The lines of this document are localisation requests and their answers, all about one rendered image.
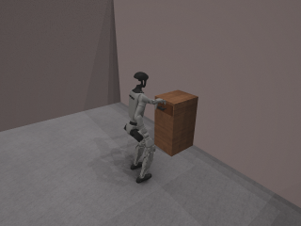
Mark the left robot shin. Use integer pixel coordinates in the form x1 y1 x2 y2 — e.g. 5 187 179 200
134 141 145 166

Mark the robot right upper arm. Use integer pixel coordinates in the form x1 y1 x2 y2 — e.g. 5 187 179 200
134 93 149 121

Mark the handle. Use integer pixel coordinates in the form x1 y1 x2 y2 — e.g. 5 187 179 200
157 106 166 111

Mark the robot left forearm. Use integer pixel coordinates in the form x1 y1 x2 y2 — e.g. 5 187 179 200
148 98 158 105

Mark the drawer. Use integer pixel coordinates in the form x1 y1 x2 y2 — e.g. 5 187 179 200
156 102 173 117

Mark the left robot hand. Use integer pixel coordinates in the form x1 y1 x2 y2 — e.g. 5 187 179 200
154 98 166 110

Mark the right robot hand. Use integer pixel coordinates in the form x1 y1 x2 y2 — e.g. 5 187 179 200
145 138 156 154

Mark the cabinet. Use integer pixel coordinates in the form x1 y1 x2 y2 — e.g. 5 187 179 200
154 89 198 156

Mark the robot right forearm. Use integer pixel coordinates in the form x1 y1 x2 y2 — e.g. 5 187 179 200
136 115 150 140

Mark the right robot thigh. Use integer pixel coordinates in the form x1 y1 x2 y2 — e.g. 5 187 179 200
132 130 154 157

